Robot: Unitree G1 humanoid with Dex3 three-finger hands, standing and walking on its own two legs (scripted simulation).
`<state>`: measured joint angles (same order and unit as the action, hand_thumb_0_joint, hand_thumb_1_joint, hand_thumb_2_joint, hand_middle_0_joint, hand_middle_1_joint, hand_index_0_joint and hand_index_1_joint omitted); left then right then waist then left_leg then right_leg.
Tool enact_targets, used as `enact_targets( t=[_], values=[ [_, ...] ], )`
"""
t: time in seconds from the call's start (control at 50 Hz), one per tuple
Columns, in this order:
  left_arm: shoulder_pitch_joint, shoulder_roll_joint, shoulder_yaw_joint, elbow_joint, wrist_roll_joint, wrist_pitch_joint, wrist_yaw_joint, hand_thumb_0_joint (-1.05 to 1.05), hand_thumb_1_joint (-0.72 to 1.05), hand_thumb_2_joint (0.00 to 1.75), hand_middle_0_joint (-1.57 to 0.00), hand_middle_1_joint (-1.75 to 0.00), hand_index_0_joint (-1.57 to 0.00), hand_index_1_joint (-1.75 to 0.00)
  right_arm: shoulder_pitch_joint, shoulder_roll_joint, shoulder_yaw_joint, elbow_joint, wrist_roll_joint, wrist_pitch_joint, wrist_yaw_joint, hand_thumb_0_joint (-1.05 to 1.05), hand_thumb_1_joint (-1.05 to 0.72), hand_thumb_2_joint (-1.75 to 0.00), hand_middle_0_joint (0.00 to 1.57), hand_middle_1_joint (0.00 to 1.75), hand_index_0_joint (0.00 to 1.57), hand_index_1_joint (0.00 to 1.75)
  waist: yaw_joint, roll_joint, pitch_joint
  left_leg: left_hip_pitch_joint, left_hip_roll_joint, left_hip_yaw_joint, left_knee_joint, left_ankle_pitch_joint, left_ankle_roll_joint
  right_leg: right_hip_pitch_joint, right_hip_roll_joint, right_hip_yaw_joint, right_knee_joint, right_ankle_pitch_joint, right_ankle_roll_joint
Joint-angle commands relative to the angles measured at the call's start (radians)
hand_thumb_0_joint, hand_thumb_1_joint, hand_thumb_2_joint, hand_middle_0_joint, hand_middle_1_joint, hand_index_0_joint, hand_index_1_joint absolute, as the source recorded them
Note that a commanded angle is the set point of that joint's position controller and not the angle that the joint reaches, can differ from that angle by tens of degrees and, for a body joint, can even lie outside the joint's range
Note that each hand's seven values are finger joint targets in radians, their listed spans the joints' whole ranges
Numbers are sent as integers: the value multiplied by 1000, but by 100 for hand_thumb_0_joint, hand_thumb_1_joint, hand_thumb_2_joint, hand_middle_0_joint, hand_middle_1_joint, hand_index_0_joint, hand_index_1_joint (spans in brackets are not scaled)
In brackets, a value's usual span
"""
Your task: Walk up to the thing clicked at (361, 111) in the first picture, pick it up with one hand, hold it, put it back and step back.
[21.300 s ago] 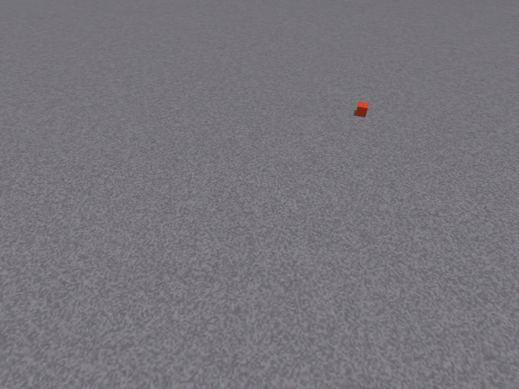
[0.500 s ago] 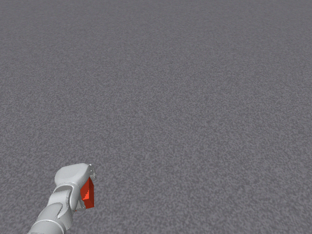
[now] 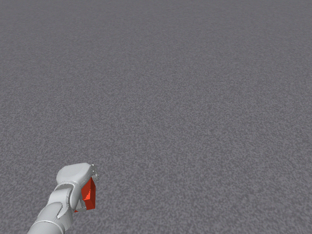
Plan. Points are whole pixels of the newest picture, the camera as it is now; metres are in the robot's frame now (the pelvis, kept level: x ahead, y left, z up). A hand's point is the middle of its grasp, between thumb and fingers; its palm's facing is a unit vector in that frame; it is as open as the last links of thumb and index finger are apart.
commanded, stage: hold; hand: left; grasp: from above
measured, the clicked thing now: (80, 194) +0.30 +0.23 -0.09
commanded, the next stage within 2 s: crouch in 1.28 s
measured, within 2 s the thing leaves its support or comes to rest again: neither
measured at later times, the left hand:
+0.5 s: hand (78, 196) +0.27 +0.22 -0.04, palm faces -0.44 -0.09 -0.89, open 9.9 cm
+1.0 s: hand (76, 196) +0.27 +0.22 -0.04, palm faces -0.44 -0.10 -0.89, open 9.9 cm
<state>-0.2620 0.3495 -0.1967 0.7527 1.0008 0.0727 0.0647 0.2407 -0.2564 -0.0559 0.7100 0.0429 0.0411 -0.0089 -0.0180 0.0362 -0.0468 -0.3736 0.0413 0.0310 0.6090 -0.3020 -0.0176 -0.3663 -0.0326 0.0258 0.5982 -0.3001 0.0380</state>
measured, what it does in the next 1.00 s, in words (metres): stands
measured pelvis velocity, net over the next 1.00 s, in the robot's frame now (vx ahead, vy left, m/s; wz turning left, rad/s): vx -0.01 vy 0.00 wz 0.00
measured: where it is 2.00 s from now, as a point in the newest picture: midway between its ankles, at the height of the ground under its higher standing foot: outside the picture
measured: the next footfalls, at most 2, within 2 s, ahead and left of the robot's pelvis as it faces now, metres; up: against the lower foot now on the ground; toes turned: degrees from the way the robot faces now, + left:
none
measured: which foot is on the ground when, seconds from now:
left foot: down 0.00-1.00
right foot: down 0.00-1.00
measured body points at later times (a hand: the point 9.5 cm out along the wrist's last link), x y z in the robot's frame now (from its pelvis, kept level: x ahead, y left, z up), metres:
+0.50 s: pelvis -0.01 +0.00 +0.01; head -0.01 -0.02 +0.46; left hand +0.29 +0.22 +0.01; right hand +0.13 -0.26 -0.11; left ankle +0.00 +0.13 -0.73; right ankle +0.00 -0.15 -0.73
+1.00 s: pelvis -0.01 +0.00 +0.01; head -0.01 -0.02 +0.46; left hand +0.29 +0.22 +0.01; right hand +0.13 -0.26 -0.11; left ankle +0.00 +0.13 -0.73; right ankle +0.00 -0.15 -0.73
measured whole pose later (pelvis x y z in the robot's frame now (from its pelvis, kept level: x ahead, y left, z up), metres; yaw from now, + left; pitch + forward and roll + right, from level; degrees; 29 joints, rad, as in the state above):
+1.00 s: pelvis -0.01 +0.00 +0.01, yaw +0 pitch +1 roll +0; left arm -0.21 0.36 -0.20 0.63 1.00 0.07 -0.01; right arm 0.19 -0.25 -0.03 0.69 0.06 0.05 -0.03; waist 0.01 0.05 -0.01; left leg -0.28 0.04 0.03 0.50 -0.23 -0.02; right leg -0.28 -0.03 0.03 0.51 -0.24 0.03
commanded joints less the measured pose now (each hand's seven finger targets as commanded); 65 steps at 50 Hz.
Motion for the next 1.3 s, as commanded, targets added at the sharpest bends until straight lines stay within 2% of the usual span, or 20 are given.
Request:
enact_targets(
  t=[0.0, 0.22, 0.48, 0.58, 0.62, 0.68, 0.74, 0.76, 0.8, 0.84, 0.88, 0.92, 1.0, 1.04, 1.1, 1.16, 1.2, 1.24, 1.26, 1.28],
  values=[
    [-345, 218, 88, -217, 3, 2, 29, 0, 70, 79, -116, -44, -111, -49, -50, -143, -44, -127, 0, -34, -10, 0, -89, -90, 20, 30, 20, 30, 2, -10, -240, 157, -47, 12, -86, 262, 15, 77, 55, -34, -90, 237, -36],
    [-311, 226, 101, -257, 5, -2, 6, 0, 69, 78, -115, -45, -111, -50, -91, -133, -33, -147, 3, -32, -13, 0, -89, -90, 20, 30, 20, 30, 16, -4, -208, 165, -50, 14, -122, 200, 18, 86, 51, -31, -128, 169, -38],
    [-330, 224, 89, -330, -5, -3, -24, 0, 70, 78, -114, -48, -111, -52, -123, -127, -25, -158, 8, -34, -21, 0, -89, -90, 20, 30, 20, 30, 20, -6, -212, 197, -49, 16, -145, 213, 22, 105, 49, -30, -151, 181, -36],
    [-305, 249, 114, -334, -9, -11, -39, 0, 68, 74, -112, -48, -109, -51, -141, -130, -19, -171, 12, -35, -25, 0, -89, -90, 20, 30, 20, 30, 27, -13, -173, 185, -53, 19, -164, 143, 24, 97, 47, -25, -176, 106, -36],
    [-304, 221, 89, -327, -8, -13, -46, 0, 67, 76, -112, -49, -109, -52, -142, -123, -15, -170, 11, -35, -24, 0, -90, -90, 20, 30, 20, 30, 21, -19, -161, 185, -49, 13, -172, 141, 21, 93, 51, -29, -173, 102, -39],
    [-309, 239, 108, -346, -6, -17, -42, 0, 66, 76, -110, -50, -108, -53, -142, -125, -18, -167, 10, -36, -26, 0, -90, -90, 20, 30, 20, 30, 24, -10, -196, 202, -54, 16, -163, 166, 22, 102, 47, -24, -171, 127, -37],
    [-319, 228, 97, -380, 0, -18, -37, 0, 68, 79, -112, -51, -109, -54, -141, -120, -19, -163, 11, -37, -28, 0, -90, -90, 20, 30, 20, 30, 24, 9, -234, 232, -52, 17, -154, 222, 19, 112, 48, -25, -159, 183, -37],
    [-321, 225, 95, -362, -3, -17, -34, 0, 68, 81, -112, -52, -109, -55, -135, -127, -20, -157, 10, -37, -28, 0, -90, -90, 20, 30, 20, 30, 10, 1, -227, 236, -49, 15, -153, 222, 19, 105, 52, -26, -159, 184, -36],
    [-327, 260, 126, -380, -2, -16, -23, 0, 68, 80, -113, -50, -110, -53, -139, -126, -20, -157, 10, -36, -30, 0, -89, -90, 20, 30, 20, 30, 29, 15, -228, 229, -51, 17, -158, 226, 19, 119, 50, -30, -162, 187, -38],
    [-323, 229, 98, -355, -1, -11, -23, 0, 68, 81, -112, -53, -109, -57, -142, -121, -16, -159, 12, -36, -29, 0, -90, -90, 20, 30, 20, 30, 23, -15, -198, 214, -50, 17, -164, 206, 21, 113, 51, -31, -170, 167, -37],
    [-287, 238, 113, -339, -1, -6, -22, 0, 68, 80, -112, -52, -109, -56, -146, -121, -18, -158, 13, -35, -28, 0, -90, -90, 20, 30, 20, 30, 30, -6, -193, 209, -53, 20, -166, 198, 21, 113, 48, -29, -175, 157, -37],
    [-276, 215, 90, -345, -2, -4, -32, 0, 67, 81, -112, -51, -109, -55, -152, -120, -19, -162, 12, -34, -26, 0, -90, -90, 20, 30, 20, 30, 26, -24, -186, 208, -53, 18, -169, 196, 23, 119, 47, -30, -178, 157, -37],
    [-318, 250, 115, -357, 8, -2, -35, 0, 64, 81, -110, -51, -106, -55, -138, -122, -20, -151, 12, -30, -28, 0, -90, -90, 20, 30, 20, 30, 21, 4, -219, 233, -53, 19, -161, 236, 20, 124, 48, -25, -168, 199, -37],
    [-325, 218, 87, -341, 4, -3, -37, 0, 66, 80, -109, -54, -107, -57, -132, -122, -20, -147, 11, -32, -28, 0, -90, -90, 20, 30, 20, 30, 10, -4, -211, 236, -47, 15, -165, 238, 20, 118, 53, -31, -165, 204, -39],
    [-274, 220, 98, -338, -8, -6, -40, 0, 66, 80, -110, -52, -108, -55, -138, -119, -20, -155, 12, -33, -29, 0, -89, -90, 20, 30, 20, 30, 30, -15, -207, 225, -49, 15, -166, 243, 21, 134, 51, -34, -171, 201, -39],
    [-271, 241, 110, -341, 2, -8, -43, 0, 64, 82, -110, -52, -107, -56, -139, -123, -22, -157, 13, -29, -29, 0, -90, -90, 20, 30, 20, 30, 32, -2, -207, 229, -49, 15, -165, 268, 20, 142, 51, -36, -169, 224, -40],
    [-294, 221, 92, -368, -2, -11, -44, 0, 64, 81, -110, -52, -107, -56, -139, -117, -22, -160, 14, -29, -29, 0, -90, -90, 20, 30, 20, 30, 26, 4, -208, 240, -47, 13, -169, 270, 18, 132, 52, -36, -165, 227, -41],
    [-278, 250, 125, -335, 0, -12, -36, 0, 63, 80, -109, -51, -106, -55, -135, -124, -23, -154, 11, -27, -29, 0, -90, -90, 20, 30, 20, 30, 26, -14, -201, 232, -46, 12, -166, 262, 19, 136, 53, -37, -171, 216, -39],
    [-313, 242, 111, -377, 0, -17, -34, 0, 64, 81, -110, -52, -106, -56, -137, -118, -21, -158, 12, -27, -29, 0, -90, -90, 20, 30, 20, 30, 33, 5, -211, 233, -50, 13, -167, 263, 18, 136, 50, -36, -170, 218, -40],
    [-304, 241, 111, -353, 7, -17, -32, 0, 63, 82, -110, -52, -106, -56, -133, -121, -23, -155, 10, -27, -28, 0, -90, -90, 20, 30, 20, 30, 20, -1, -210, 240, -50, 17, -162, 262, 20, 136, 49, -32, -171, 222, -39]
  ],
)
